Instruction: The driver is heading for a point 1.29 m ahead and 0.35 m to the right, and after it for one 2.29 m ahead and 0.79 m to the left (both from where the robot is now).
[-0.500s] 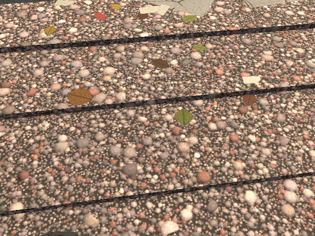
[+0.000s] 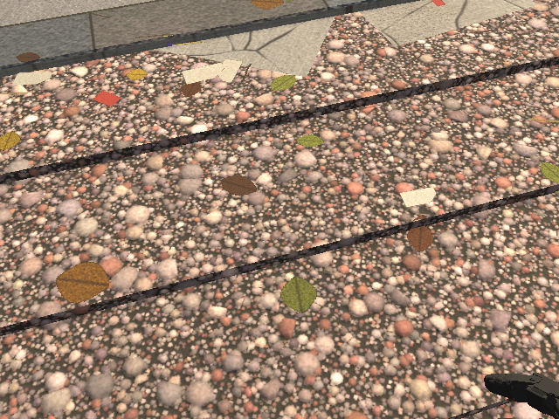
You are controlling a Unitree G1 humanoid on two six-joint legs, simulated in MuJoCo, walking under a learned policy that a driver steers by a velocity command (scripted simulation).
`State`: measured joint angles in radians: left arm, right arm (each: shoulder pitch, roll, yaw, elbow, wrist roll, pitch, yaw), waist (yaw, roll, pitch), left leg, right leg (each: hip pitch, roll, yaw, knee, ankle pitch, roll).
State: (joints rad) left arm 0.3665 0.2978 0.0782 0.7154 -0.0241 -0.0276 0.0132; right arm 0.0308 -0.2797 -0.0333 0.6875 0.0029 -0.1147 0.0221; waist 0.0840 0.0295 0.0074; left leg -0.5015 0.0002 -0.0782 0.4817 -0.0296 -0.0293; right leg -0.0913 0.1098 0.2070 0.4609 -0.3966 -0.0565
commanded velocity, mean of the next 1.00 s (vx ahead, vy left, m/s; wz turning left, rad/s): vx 0.50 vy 0.00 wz -0.49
